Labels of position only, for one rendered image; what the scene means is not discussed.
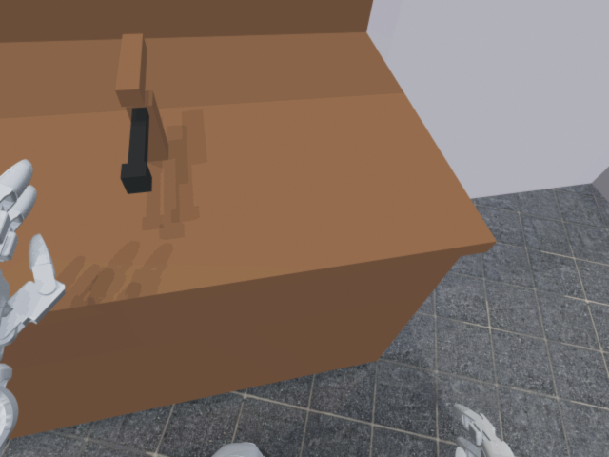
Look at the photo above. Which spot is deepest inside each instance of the tap lever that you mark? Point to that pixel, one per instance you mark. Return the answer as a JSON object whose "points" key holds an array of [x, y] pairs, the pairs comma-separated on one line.
{"points": [[135, 175]]}

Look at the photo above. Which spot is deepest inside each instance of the right robot hand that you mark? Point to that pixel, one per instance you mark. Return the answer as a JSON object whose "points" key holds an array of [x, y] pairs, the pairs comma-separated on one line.
{"points": [[483, 434]]}

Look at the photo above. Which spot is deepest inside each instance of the left robot hand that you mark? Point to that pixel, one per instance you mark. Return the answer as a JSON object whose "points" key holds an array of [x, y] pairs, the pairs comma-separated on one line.
{"points": [[33, 300]]}

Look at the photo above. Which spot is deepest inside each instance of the counter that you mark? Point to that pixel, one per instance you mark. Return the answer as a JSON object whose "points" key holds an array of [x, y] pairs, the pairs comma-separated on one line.
{"points": [[300, 211]]}

